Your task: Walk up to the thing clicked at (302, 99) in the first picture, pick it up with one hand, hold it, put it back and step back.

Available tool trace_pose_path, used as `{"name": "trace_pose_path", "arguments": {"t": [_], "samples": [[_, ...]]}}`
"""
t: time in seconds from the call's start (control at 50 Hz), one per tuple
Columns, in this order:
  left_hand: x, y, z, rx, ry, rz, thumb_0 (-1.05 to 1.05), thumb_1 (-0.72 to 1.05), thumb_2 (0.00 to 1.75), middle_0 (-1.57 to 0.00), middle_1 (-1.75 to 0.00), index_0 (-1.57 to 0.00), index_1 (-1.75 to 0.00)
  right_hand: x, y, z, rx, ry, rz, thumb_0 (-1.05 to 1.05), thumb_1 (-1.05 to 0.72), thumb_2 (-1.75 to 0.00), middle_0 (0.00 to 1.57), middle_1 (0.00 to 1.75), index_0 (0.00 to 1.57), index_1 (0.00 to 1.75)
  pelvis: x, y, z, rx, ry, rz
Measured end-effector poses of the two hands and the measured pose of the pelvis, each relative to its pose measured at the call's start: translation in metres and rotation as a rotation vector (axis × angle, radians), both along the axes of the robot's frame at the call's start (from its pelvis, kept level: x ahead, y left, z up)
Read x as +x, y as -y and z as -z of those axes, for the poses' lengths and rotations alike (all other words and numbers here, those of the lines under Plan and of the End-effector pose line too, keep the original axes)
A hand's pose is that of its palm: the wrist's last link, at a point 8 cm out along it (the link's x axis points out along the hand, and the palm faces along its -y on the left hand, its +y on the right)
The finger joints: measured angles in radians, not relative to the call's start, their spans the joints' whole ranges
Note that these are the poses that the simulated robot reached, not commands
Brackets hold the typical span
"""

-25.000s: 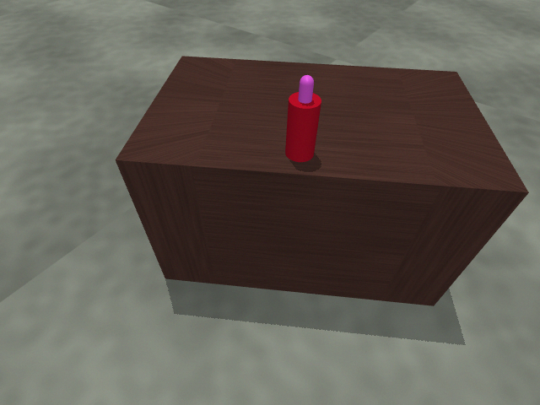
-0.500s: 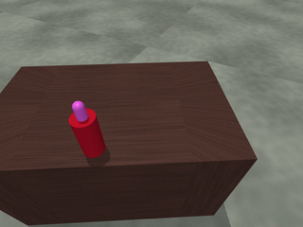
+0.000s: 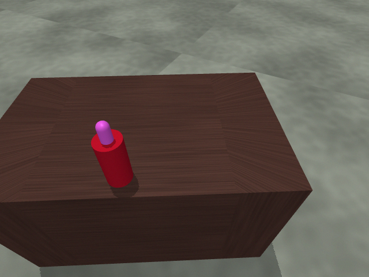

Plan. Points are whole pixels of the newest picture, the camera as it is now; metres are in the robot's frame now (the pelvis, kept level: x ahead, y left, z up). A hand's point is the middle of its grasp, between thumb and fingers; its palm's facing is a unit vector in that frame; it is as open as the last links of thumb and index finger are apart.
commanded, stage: home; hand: left
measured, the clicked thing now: (111, 153) +0.46 +0.21 -0.01
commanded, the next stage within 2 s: stand in 1.16 s
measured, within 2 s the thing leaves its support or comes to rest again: neither
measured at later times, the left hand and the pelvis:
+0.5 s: hand out of the picture +0.08 +0.25 -0.16, palm faces -0.05 -0.94 -0.34, open 17.6 cm; pelvis +0.02 +0.00 +0.00, yaw +0 degrees
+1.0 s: hand out of the picture +0.10 +0.25 -0.15, palm faces -0.04 -0.94 -0.35, open 17.6 cm; pelvis +0.03 +0.00 +0.00, yaw -1 degrees
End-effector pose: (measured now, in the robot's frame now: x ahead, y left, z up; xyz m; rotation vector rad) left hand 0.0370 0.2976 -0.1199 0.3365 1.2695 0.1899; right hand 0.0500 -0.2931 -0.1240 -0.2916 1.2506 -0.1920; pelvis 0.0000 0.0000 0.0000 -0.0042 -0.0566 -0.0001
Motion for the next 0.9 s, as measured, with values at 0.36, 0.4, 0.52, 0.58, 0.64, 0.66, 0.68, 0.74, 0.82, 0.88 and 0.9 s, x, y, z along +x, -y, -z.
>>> {"name": "trace_pose_path", "arguments": {"t": [0.36,0.4,0.52,0.58,0.64,0.66,0.68,0.74,0.82,0.88,0.9], "samples": [[0.027,0.004,-0.001,-0.007,0.019,0.009,-0.01,-0.58,0.03,-0.05,-0.05,-0.05,-0.05,0.016,0.006,-0.005,-0.013,0.009,0.01,0.0,-0.9,-0.91,0.2,0.3,0.21,0.3,0.01,0.001,-0.002,0.0,-0.003,0.004],[0.031,0.005,-0.001,-0.009,0.023,0.012,-0.01,-0.58,0.03,-0.05,-0.05,-0.05,-0.05,0.017,0.006,-0.005,-0.015,0.007,0.011,0.0,-0.9,-0.91,0.2,0.3,0.21,0.3,0.012,0.001,-0.002,0.0,-0.004,0.005],[0.043,0.004,-0.002,-0.011,0.033,0.015,-0.01,-0.58,0.03,-0.05,-0.05,-0.05,-0.05,0.022,0.006,-0.006,-0.021,0.006,0.017,0.0,-0.9,-0.91,0.2,0.3,0.21,0.3,0.017,0.0,-0.003,0.002,-0.006,0.008],[0.048,0.003,-0.002,-0.011,0.036,0.015,-0.01,-0.58,0.03,-0.05,-0.05,-0.05,-0.05,0.024,0.006,-0.006,-0.022,0.005,0.019,0.0,-0.9,-0.91,0.2,0.3,0.21,0.3,0.02,-0.001,-0.003,0.003,-0.006,0.01],[0.052,0.003,-0.003,-0.01,0.04,0.016,-0.01,-0.58,0.03,-0.05,-0.05,-0.05,-0.05,0.026,0.006,-0.007,-0.021,0.007,0.02,0.0,-0.9,-0.91,0.2,0.3,0.21,0.3,0.022,-0.001,-0.003,0.004,-0.006,0.011],[0.053,0.003,-0.003,-0.009,0.042,0.016,-0.01,-0.58,0.03,-0.05,-0.05,-0.05,-0.05,0.027,0.005,-0.007,-0.021,0.008,0.02,0.0,-0.9,-0.91,0.2,0.3,0.21,0.3,0.022,-0.001,-0.003,0.004,-0.006,0.011],[0.054,0.002,-0.003,-0.009,0.044,0.015,-0.01,-0.58,0.03,-0.05,-0.05,-0.05,-0.05,0.028,0.005,-0.007,-0.021,0.01,0.02,0.0,-0.9,-0.91,0.2,0.3,0.21,0.3,0.023,-0.001,-0.003,0.004,-0.006,0.011],[0.057,0.002,-0.004,-0.007,0.045,0.015,-0.01,-0.58,0.03,-0.05,-0.05,-0.05,-0.05,0.03,0.005,-0.006,-0.021,0.013,0.02,0.0,-0.9,-0.91,0.2,0.3,0.21,0.3,0.024,-0.001,-0.003,0.005,-0.007,0.011],[0.059,0.002,-0.004,-0.006,0.044,0.015,-0.01,-0.57,0.03,-0.05,-0.05,-0.05,-0.05,0.033,0.005,-0.006,-0.021,0.014,0.02,0.0,-0.9,-0.91,0.2,0.3,0.21,0.3,0.025,-0.001,-0.003,0.005,-0.009,0.011],[0.059,0.001,-0.004,-0.005,0.042,0.014,-0.01,-0.58,0.03,-0.05,-0.05,-0.05,-0.05,0.034,0.005,-0.006,-0.021,0.013,0.021,0.0,-0.9,-0.91,0.2,0.3,0.21,0.3,0.026,-0.001,-0.004,0.005,-0.01,0.01],[0.059,0.001,-0.004,-0.005,0.041,0.014,-0.01,-0.58,0.03,-0.05,-0.05,-0.05,-0.05,0.034,0.005,-0.006,-0.021,0.012,0.021,0.0,-0.9,-0.91,0.2,0.3,0.21,0.3,0.026,-0.001,-0.004,0.005,-0.01,0.01]]}}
